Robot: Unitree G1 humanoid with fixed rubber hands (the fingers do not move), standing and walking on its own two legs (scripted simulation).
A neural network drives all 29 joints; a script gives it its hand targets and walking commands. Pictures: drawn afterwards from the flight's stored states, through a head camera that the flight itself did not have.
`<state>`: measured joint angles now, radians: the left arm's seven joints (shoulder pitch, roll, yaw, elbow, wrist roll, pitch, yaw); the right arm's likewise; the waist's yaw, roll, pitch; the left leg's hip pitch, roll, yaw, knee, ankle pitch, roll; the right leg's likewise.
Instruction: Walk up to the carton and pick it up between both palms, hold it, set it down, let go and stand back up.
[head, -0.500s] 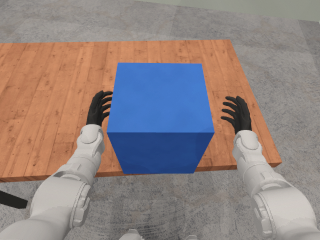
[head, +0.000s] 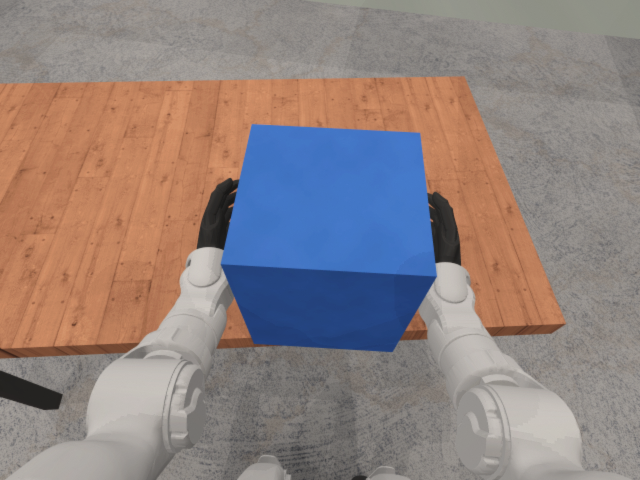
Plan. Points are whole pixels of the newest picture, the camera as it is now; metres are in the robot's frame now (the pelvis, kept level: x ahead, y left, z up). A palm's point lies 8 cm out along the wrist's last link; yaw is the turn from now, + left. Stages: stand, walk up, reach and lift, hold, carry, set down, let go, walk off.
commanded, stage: reach and lift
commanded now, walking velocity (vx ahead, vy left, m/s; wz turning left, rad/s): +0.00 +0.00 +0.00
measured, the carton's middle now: (328, 248) +0.41 +0.02 +0.00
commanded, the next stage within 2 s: none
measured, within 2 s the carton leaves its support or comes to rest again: leaves its support in 0.84 s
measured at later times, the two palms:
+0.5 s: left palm (214, 249) +0.39 +0.17 +0.02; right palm (444, 266) +0.38 -0.13 +0.02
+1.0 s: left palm (214, 242) +0.39 +0.17 +0.03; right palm (448, 256) +0.39 -0.14 +0.03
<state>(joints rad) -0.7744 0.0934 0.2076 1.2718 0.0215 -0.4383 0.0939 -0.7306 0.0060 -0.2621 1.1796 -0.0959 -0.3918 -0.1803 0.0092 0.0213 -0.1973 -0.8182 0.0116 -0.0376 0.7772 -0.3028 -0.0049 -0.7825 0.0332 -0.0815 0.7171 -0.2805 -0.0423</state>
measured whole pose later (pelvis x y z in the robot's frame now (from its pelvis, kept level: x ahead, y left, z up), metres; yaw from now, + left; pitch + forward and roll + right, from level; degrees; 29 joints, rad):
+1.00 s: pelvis +0.04 +0.00 +0.03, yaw +2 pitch +15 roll -2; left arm -0.54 0.05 0.15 1.16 0.01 -0.51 0.10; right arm -0.46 0.05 -0.18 0.96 -0.10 -0.38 -0.18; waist -0.02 0.04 -0.19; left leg -0.56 0.01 -0.06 0.57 -0.27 -0.01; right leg -0.50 0.04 -0.09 0.48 -0.24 -0.04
